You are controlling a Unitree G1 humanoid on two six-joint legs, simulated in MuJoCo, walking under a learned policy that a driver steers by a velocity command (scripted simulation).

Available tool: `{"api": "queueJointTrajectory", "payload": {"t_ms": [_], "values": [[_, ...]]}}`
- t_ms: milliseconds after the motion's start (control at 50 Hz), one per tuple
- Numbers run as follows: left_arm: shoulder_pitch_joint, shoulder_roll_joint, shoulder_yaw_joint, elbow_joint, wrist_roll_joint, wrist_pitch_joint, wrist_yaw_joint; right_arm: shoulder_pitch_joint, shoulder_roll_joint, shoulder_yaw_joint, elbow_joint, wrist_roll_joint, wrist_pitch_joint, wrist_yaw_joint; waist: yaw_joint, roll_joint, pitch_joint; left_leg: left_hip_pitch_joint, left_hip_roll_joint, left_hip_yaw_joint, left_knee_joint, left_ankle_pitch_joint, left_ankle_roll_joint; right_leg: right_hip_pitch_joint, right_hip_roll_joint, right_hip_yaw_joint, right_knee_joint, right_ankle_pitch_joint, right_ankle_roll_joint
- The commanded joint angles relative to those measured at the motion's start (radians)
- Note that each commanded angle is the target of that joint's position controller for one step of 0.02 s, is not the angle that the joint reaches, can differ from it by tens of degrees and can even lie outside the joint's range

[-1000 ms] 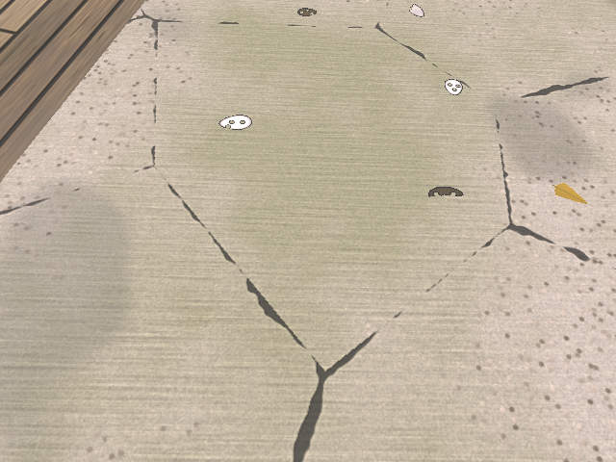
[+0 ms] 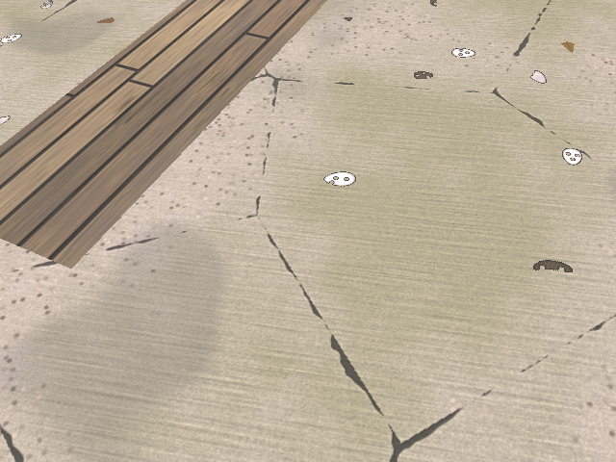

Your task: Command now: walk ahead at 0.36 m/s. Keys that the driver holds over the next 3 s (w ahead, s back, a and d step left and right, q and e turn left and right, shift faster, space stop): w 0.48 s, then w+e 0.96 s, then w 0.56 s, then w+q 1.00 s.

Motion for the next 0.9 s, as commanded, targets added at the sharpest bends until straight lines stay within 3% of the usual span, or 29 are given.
{"api": "queueJointTrajectory", "payload": {"t_ms": [20, 40, 60, 80, 120, 180, 260, 340, 400, 440, 460, 480, 500, 520, 540, 560, 580, 620, 680, 740, 800, 900], "values": [[0.294, 0.234, 0.056, 0.015, 0.017, -0.015, -0.004, -0.150, -0.065, -0.011, -0.167, 0.012, -0.051, -0.004, 0.134, -0.339, -0.048, -0.584, -0.076, -0.002, 0.486, -0.198, 0.007, 0.433, -0.400, 0.773, -0.381, -0.292, -0.233], [0.206, 0.174, 0.036, -0.005, 0.014, -0.021, -0.004, -0.137, -0.120, -0.028, -0.152, 0.031, -0.064, -0.002, 0.097, -0.215, 0.048, -0.668, 0.001, -0.048, 0.586, -0.129, 0.024, 0.379, -0.401, 0.735, -0.394, -0.404, -0.238], [0.162, 0.132, 0.024, -0.017, 0.014, -0.024, -0.001, -0.142, -0.127, -0.030, -0.137, 0.032, -0.072, 0.005, 0.083, -0.171, 0.099, -0.691, 0.039, -0.035, 0.594, -0.020, 0.042, 0.345, -0.351, 0.617, -0.392, -0.365, -0.203], [0.132, 0.126, 0.019, -0.024, 0.021, -0.023, 0.000, -0.144, -0.110, -0.030, -0.122, 0.020, -0.078, 0.008, 0.070, -0.131, 0.100, -0.682, 0.065, -0.017, 0.573, 0.065, 0.050, 0.328, -0.305, 0.522, -0.397, -0.257, -0.173], [0.125, 0.102, 0.008, -0.026, 0.026, -0.016, 0.003, -0.154, -0.097, -0.033, -0.113, 0.003, -0.079, 0.020, 0.060, -0.126, 0.085, -0.630, 0.095, 0.004, 0.516, 0.175, 0.043, 0.303, -0.240, 0.372, -0.409, -0.019, -0.138], [0.169, 0.100, 0.004, -0.009, 0.016, -0.011, 0.009, -0.188, -0.064, -0.026, -0.124, -0.004, -0.073, 0.032, 0.067, -0.113, 0.063, -0.630, 0.089, 0.052, 0.430, 0.265, 0.006, 0.311, -0.211, 0.249, -0.415, 0.262, -0.147], [0.192, 0.117, 0.003, 0.009, 0.016, 0.005, 0.024, -0.330, -0.022, -0.005, -0.175, 0.000, -0.081, 0.042, 0.098, -0.108, 0.091, -0.561, 0.064, 0.090, 0.160, 0.422, -0.023, 0.253, -0.176, 0.145, -0.441, 0.339, -0.135], [0.243, 0.134, 0.008, 0.039, 0.006, 0.012, 0.030, -0.438, -0.026, 0.000, -0.211, 0.010, -0.093, 0.064, 0.117, -0.105, 0.134, -0.501, 0.032, 0.101, 0.005, 0.490, -0.005, 0.268, -0.216, 0.132, -0.449, 0.327, -0.143], [0.237, 0.147, 0.017, 0.053, 0.000, 0.022, 0.034, -0.446, -0.056, -0.007, -0.224, 0.011, -0.101, 0.076, 0.080, -0.115, 0.119, -0.478, 0.018, 0.091, -0.052, 0.423, 0.044, 0.369, -0.257, 0.127, -0.379, 0.490, -0.123], [0.221, 0.175, 0.028, 0.051, 0.006, 0.032, 0.038, -0.347, -0.102, -0.028, -0.202, 0.006, -0.097, 0.069, 0.015, -0.152, 0.021, -0.322, -0.036, 0.126, -0.046, 0.347, 0.085, 0.416, -0.253, 0.112, -0.230, 0.838, -0.102], [0.203, 0.173, 0.026, 0.047, 0.011, 0.042, 0.040, -0.198, -0.139, -0.049, -0.160, 0.007, -0.093, 0.059, -0.067, -0.149, -0.079, -0.126, -0.065, 0.153, -0.069, 0.361, 0.117, 0.388, -0.218, 0.079, -0.051, 0.964, -0.080], [0.199, 0.155, 0.016, 0.030, 0.021, 0.044, 0.044, -0.021, -0.180, -0.064, -0.118, 0.001, -0.086, 0.044, -0.142, -0.126, -0.207, 0.193, 0.030, 0.057, -0.023, 0.373, 0.164, 0.196, -0.188, 0.074, 0.192, 0.811, -0.052], [0.337, 0.005, -0.027, 0.006, 0.024, 0.029, 0.031, 0.082, -0.277, -0.085, -0.099, -0.026, -0.084, 0.039, -0.079, 0.133, -0.382, 0.618, 0.328, -0.434, -0.048, 0.173, 0.330, -0.238, -0.006, 0.061, 0.625, 0.167, 0.018], [0.325, 0.047, -0.023, 0.034, 0.002, 0.005, 0.025, 0.094, -0.182, -0.062, -0.089, -0.017, -0.084, 0.040, -0.104, 0.170, -0.458, 0.617, 0.395, -0.700, -0.229, 0.017, 0.344, -0.355, 0.049, 0.212, 0.772, -0.288, 0.012], [0.195, 0.137, 0.007, -0.007, -0.035, -0.004, 0.020, 0.012, -0.138, -0.046, -0.089, -0.009, -0.084, 0.035, -0.098, 0.115, -0.241, 0.450, 0.359, -0.538, -0.271, -0.029, 0.280, -0.442, -0.012, 0.208, 0.812, -0.239, 0.004], [0.121, 0.139, 0.007, -0.032, -0.038, -0.009, 0.022, -0.064, -0.116, -0.038, -0.091, -0.007, -0.084, 0.032, -0.064, 0.044, -0.120, 0.277, 0.325, -0.387, -0.302, 0.040, 0.246, -0.430, -0.068, 0.168, 0.764, -0.142, -0.001], [0.088, 0.122, 0.008, -0.035, -0.022, -0.005, 0.026, -0.115, -0.088, -0.031, -0.085, -0.014, -0.089, 0.036, -0.029, 0.000, -0.047, 0.136, 0.283, -0.285, -0.340, 0.131, 0.225, -0.395, -0.102, 0.155, 0.704, -0.079, 0.004], [0.153, 0.089, 0.012, -0.008, -0.014, 0.025, 0.030, -0.170, -0.059, -0.028, -0.073, -0.028, -0.110, 0.041, 0.036, 0.056, -0.022, -0.012, 0.225, -0.141, -0.407, 0.218, 0.205, -0.274, -0.149, 0.165, 0.648, -0.005, 0.016], [0.142, 0.056, 0.010, -0.014, -0.010, 0.057, 0.039, -0.177, -0.077, -0.037, -0.035, -0.026, -0.132, 0.043, 0.055, 0.038, 0.033, -0.092, 0.222, -0.015, -0.466, 0.313, 0.215, -0.304, -0.159, 0.170, 0.600, 0.050, 0.041], [0.060, 0.057, 0.012, -0.046, -0.002, 0.050, 0.037, -0.152, -0.099, -0.043, -0.007, -0.031, -0.133, 0.031, 0.034, 0.017, 0.060, -0.045, 0.204, 0.083, -0.475, 0.395, 0.204, -0.390, -0.152, 0.184, 0.455, 0.214, 0.053], [-0.040, 0.035, 0.002, -0.075, 0.000, 0.034, 0.014, -0.137, -0.124, -0.044, 0.004, -0.026, -0.123, 0.020, -0.005, -0.002, 0.072, -0.004, 0.181, 0.178, -0.474, 0.447, 0.177, -0.365, -0.136, 0.114, 0.248, 0.365, 0.048], [-0.201, 0.018, -0.011, -0.165, -0.002, 0.030, -0.024, -0.035, -0.164, -0.054, 0.046, -0.007, -0.082, 0.011, -0.070, -0.024, 0.110, 0.213, 0.252, 0.218, -0.413, 0.528, 0.167, -0.459, -0.118, 0.046, 0.087, 0.312, 0.014]]}}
